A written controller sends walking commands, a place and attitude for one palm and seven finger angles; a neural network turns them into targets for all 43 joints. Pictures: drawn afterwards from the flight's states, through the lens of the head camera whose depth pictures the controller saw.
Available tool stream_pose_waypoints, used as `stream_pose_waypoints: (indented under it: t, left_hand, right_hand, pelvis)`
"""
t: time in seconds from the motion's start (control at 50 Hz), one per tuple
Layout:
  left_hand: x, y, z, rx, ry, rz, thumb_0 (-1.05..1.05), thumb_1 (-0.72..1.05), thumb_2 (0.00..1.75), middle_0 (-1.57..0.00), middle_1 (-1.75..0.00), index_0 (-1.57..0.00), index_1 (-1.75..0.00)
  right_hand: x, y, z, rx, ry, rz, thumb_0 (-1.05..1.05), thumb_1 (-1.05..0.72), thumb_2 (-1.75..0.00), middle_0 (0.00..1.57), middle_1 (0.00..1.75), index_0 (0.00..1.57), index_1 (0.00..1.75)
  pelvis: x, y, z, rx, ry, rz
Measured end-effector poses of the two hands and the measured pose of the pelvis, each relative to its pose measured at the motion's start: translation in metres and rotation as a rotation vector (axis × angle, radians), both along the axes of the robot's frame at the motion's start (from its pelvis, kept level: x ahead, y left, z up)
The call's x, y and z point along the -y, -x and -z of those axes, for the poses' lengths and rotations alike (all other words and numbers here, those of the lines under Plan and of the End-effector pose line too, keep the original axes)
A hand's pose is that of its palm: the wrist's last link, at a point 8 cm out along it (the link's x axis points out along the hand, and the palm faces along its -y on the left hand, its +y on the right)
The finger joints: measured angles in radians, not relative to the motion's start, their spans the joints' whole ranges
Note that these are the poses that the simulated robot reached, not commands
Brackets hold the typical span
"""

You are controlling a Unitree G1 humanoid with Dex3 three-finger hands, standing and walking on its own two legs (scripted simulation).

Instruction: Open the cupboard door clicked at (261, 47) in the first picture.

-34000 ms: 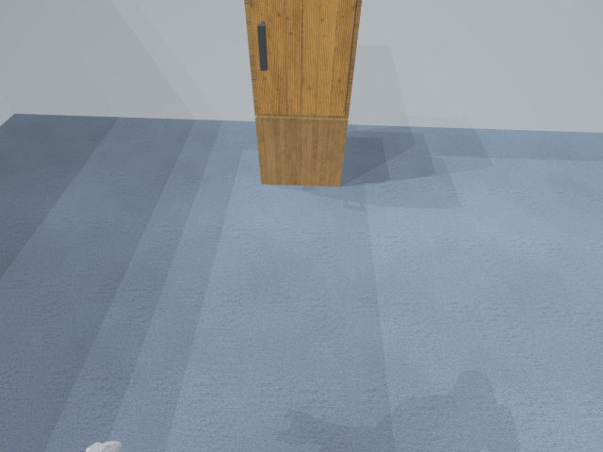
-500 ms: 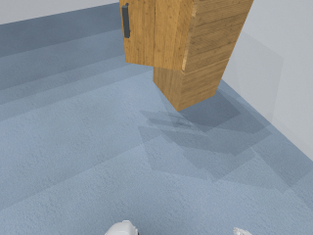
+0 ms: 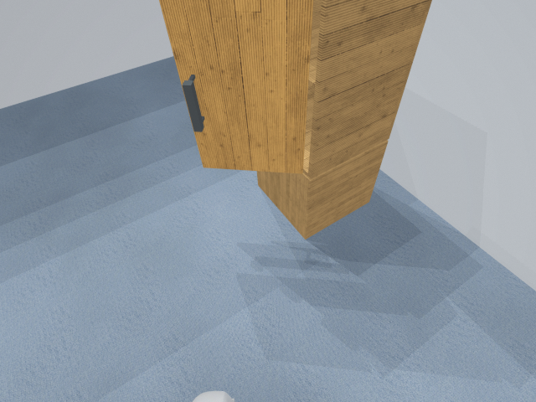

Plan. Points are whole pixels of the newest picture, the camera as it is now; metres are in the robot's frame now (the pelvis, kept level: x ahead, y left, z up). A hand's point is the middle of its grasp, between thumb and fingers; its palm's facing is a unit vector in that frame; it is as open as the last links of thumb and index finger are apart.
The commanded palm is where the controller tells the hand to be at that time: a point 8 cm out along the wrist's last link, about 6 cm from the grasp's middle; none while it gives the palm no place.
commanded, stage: take the last steps up to it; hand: left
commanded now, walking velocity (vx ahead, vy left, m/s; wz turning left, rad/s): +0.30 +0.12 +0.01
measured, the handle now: (195, 103) +0.90 +0.26 -0.06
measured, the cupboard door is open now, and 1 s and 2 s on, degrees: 50 50 50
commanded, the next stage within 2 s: come to a stop and stand still in 0.58 s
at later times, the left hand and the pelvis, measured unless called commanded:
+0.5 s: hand (136, 365) +0.21 +0.27 -0.18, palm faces +0.06 -0.98 -0.18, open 7.4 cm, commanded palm none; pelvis +0.19 +0.09 -0.01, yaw -1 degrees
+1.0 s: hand (159, 279) +0.39 +0.27 -0.18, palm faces +0.00 -0.98 -0.22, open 7.2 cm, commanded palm none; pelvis +0.32 +0.09 -0.01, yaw -2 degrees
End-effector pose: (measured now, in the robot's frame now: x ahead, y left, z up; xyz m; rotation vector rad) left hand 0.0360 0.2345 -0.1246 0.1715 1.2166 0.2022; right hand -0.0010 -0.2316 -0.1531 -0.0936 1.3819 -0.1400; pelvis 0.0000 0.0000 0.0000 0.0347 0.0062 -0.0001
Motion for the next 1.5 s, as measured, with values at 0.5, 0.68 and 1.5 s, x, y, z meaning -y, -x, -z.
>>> stream_pose_waypoints:
  t: [0.5,0.68,1.5]
  left_hand:
    - [-0.085,-0.168,0.026,-0.108,0.068,-0.024,0.01,0.91,0.90,-0.19,-0.30,-0.19,-0.30]
    - [-0.079,-0.323,0.005,0.102,-0.006,0.113,0.00,0.92,0.90,-0.19,-0.30,-0.19,-0.30]
    - [-0.072,-0.299,0.041,-0.081,0.018,0.124,0.00,0.91,0.89,-0.20,-0.30,-0.20,-0.30]
  right_hand:
    - [-0.090,-0.248,-0.010,0.181,0.072,-0.054,-0.01,-0.94,-0.90,0.20,0.30,0.20,0.30]
    - [-0.079,-0.226,0.011,-0.016,0.017,0.043,0.00,-0.92,-0.90,0.20,0.30,0.20,0.30]
    - [-0.066,-0.329,0.005,0.177,0.078,0.059,0.01,-0.90,-0.90,0.20,0.30,0.20,0.30]
  pelvis:
    - [-0.091,-0.189,0.008,0.001,0.006,0.022]
    - [-0.075,-0.255,0.014,0.003,-0.020,0.044]
    - [-0.078,-0.293,0.028,0.039,0.057,0.073]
